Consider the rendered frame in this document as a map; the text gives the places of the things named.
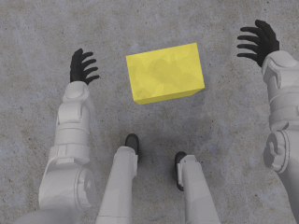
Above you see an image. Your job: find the robot left shin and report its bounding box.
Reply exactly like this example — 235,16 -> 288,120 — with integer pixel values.
113,147 -> 135,160

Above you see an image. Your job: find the robot left upper arm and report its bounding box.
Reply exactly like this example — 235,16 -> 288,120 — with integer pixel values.
12,167 -> 96,224

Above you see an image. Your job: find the right robot hand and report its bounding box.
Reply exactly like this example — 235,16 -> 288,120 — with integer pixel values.
236,20 -> 279,68

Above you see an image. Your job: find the left robot hand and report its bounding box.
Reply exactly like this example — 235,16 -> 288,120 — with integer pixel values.
69,48 -> 100,85

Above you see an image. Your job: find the right robot forearm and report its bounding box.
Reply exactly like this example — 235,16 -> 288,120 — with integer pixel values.
261,50 -> 299,132

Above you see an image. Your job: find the robot right upper arm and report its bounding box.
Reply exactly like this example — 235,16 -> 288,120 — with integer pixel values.
263,130 -> 299,224

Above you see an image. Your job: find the left robot thigh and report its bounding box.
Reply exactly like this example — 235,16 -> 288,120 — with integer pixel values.
94,150 -> 138,224

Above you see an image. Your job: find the left robot forearm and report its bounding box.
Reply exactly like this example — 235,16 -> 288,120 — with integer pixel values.
38,81 -> 94,206

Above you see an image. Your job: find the carton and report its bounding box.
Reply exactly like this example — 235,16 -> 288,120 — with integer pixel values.
125,43 -> 205,105

